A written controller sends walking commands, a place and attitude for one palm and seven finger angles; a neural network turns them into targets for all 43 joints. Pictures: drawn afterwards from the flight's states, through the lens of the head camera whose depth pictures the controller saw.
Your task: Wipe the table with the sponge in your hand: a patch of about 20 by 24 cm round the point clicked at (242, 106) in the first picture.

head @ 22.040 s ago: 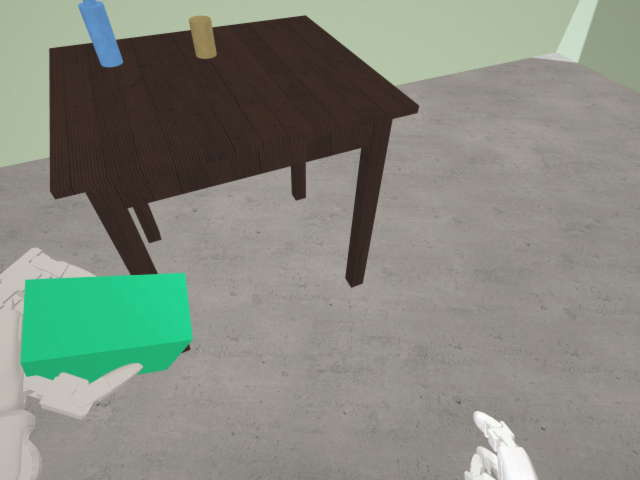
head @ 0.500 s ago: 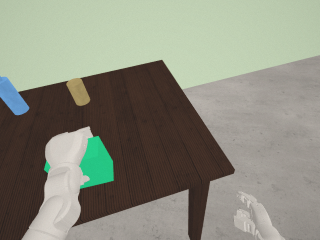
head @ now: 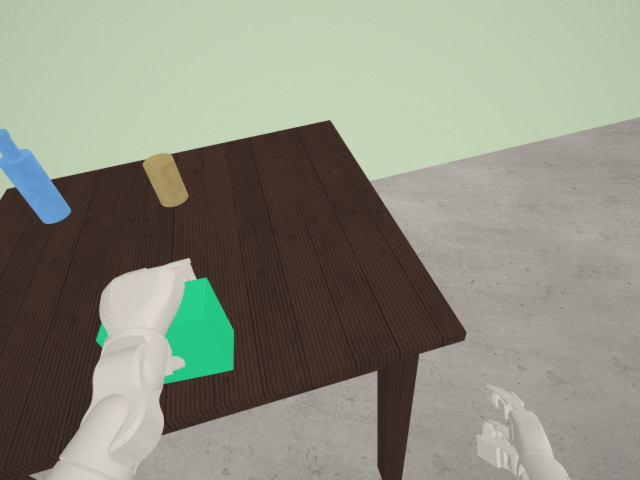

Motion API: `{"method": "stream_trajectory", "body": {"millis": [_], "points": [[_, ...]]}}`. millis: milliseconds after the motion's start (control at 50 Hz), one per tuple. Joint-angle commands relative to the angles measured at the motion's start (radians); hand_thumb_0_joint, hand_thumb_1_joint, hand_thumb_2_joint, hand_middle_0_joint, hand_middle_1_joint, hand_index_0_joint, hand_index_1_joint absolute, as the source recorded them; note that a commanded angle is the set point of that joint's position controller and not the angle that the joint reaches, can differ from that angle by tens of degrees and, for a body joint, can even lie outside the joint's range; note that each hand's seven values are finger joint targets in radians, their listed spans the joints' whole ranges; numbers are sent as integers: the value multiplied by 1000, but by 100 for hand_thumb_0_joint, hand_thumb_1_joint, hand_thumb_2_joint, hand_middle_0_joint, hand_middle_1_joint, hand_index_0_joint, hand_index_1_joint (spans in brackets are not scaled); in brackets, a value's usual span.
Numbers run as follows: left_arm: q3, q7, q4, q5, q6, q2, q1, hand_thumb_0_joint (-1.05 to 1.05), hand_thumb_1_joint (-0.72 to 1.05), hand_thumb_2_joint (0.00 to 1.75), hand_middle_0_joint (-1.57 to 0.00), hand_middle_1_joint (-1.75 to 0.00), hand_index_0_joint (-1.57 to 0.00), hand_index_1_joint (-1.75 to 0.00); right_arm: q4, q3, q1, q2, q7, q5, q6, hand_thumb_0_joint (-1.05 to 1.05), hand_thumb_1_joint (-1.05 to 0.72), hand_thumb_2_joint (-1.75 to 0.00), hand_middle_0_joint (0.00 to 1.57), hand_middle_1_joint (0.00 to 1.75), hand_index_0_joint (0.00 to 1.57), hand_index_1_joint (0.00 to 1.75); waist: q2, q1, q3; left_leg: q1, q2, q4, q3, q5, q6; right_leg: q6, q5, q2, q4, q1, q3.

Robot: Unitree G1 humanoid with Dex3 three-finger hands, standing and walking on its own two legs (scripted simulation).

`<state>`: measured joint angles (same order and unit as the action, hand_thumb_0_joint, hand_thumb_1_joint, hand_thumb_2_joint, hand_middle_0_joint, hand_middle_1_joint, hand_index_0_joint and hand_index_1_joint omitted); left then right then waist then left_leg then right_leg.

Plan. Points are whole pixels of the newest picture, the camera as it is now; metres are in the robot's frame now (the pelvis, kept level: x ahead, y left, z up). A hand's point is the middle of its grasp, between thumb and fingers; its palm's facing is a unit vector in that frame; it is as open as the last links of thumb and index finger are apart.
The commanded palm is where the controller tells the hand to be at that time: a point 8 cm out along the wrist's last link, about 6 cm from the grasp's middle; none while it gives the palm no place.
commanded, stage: slide across to the third lane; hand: left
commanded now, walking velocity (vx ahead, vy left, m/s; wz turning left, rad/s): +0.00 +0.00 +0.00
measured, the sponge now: (179, 343) +0.27 +0.24 +0.04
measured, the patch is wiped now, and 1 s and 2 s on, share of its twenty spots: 1.00 1.00 1.00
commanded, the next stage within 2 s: wipe forward along the third lane in 0.34 s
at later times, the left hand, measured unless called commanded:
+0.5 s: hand (214, 302) +0.30 +0.18 +0.10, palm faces +0.07 -0.07 -1.00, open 10.4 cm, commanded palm +0.27 +0.17 +0.14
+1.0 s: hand (223, 281) +0.34 +0.19 +0.09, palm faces -0.01 -0.05 -1.00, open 10.3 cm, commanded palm +0.32 +0.19 +0.12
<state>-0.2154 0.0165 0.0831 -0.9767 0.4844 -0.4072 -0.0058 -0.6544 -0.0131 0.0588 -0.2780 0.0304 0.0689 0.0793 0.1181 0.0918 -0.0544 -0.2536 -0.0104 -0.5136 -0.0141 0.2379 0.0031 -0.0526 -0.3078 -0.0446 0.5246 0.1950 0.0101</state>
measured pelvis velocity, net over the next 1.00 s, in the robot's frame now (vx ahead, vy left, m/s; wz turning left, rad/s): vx -0.01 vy -0.02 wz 0.00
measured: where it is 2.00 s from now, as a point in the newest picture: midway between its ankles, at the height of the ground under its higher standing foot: outside the picture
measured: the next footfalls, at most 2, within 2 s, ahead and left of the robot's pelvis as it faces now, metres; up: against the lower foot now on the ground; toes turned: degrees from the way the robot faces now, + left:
none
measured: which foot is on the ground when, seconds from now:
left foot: down 0.00-1.00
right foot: down 0.00-1.00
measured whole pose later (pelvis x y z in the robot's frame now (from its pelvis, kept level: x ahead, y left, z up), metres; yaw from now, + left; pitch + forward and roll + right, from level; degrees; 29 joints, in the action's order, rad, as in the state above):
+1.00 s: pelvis -0.01 -0.02 +0.00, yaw +0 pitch +0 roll +1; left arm -0.28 0.04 -0.40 -0.97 0.51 -0.31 0.39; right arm -0.71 -0.02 0.10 -0.29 0.05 0.08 0.13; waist 0.10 0.05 -0.09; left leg -0.30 0.01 -0.51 -0.02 0.22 -0.01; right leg -0.08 -0.29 -0.07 0.54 0.25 0.02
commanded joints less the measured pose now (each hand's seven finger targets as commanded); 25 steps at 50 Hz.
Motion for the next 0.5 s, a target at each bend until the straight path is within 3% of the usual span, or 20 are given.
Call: {"method": "stream_trajectory", "body": {"millis": [0,40,60,140,160,200,240,280,340,380,420,440,460,480], "points": [[2,13,113,40,-44,-27,237,0,10,130,-120,-160,-120,-160,178,19,-234,-69,3,4,-72,0,-90,-90,20,30,20,30,-175,-14,-115,92,-26,50,-8,-137,51,4,210,13,-120,28,-48],[12,20,112,34,-41,-44,272,0,10,130,-120,-160,-120,-160,174,16,-256,-67,2,6,-73,0,-90,-90,20,30,20,30,-175,-11,-111,100,-24,61,-17,-116,48,-3,164,6,-129,39,-64],[-42,20,103,34,-40,17,297,0,10,130,-120,-160,-120,-160,176,13,-250,-62,0,8,-77,0,-90,-90,20,30,20,30,-170,-20,-118,99,-25,58,-8,-114,49,2,158,12,-122,41,-36],[-54,31,87,24,-34,22,331,0,10,130,-120,-160,-120,-160,164,16,-265,-64,-10,8,-75,0,-90,-90,20,30,20,30,-162,-14,-133,113,-26,62,-16,-115,43,-7,157,7,-119,44,-51],[-99,31,82,28,-32,75,334,0,10,130,-120,-160,-120,-160,170,14,-259,-57,-15,10,-78,0,-90,-90,20,30,20,30,-175,-18,-134,108,-25,58,-12,-118,46,-2,159,11,-112,43,-22],[-120,34,60,24,-25,89,373,0,10,130,-120,-160,-120,-160,160,16,-263,-59,-21,12,-71,0,-90,-90,20,30,20,30,-162,-21,-123,109,-22,63,-16,-110,43,-3,148,11,-112,56,-16],[-89,44,45,18,-9,49,403,0,10,130,-120,-160,-120,-160,155,15,-275,-59,-24,13,-68,0,-90,-90,20,30,20,30,-176,-15,-128,112,-21,67,-20,-92,42,-8,123,6,-112,58,-34],[-138,47,26,21,6,101,458,0,10,130,-120,-160,-120,-160,153,9,-279,-53,-27,18,-65,0,-90,-90,20,30,20,30,-190,-24,-128,103,-23,67,-14,-89,41,-2,120,13,-110,58,-14],[-114,55,-19,8,37,70,494,0,10,130,-120,-160,-120,-160,144,8,-291,-56,-30,18,-53,0,-90,-90,20,30,20,30,-177,-14,-121,100,-22,75,-16,-73,38,-9,97,8,-110,62,-25],[-171,54,-33,14,47,134,531,0,10,130,-120,-160,-120,-160,146,6,-288,-48,-37,23,-53,0,-90,-90,20,30,20,30,-183,-21,-142,103,-25,63,-10,-88,39,-6,115,13,-101,59,-7],[-139,58,-58,11,58,106,516,0,10,130,-120,-160,-120,-160,139,12,-286,-53,-42,19,-42,0,-90,-90,20,30,20,30,-166,-10,-164,102,-27,59,-7,-109,38,-8,149,13,-96,38,-13],[-83,62,-68,2,68,41,506,0,10,130,-120,-160,-120,-160,138,10,-289,-62,-42,16,-35,0,-90,-90,20,30,20,30,-170,-3,-171,94,-24,62,-13,-108,34,-15,148,8,-93,29,-33],[-139,59,-82,3,75,112,529,0,10,130,-120,-160,-120,-160,145,5,-293,-51,-42,19,-30,0,-90,-90,20,30,20,30,-186,-12,-164,88,-25,58,-2,-116,36,-10,157,14,-89,31,-12],[-145,58,-104,3,78,114,550,0,10,130,-120,-160,-120,-160,138,5,-288,-53,-43,21,-27,0,-90,-90,20,30,20,30,-200,-22,-146,82,-23,57,0,-106,36,-6,155,14,-94,47,-15]]}}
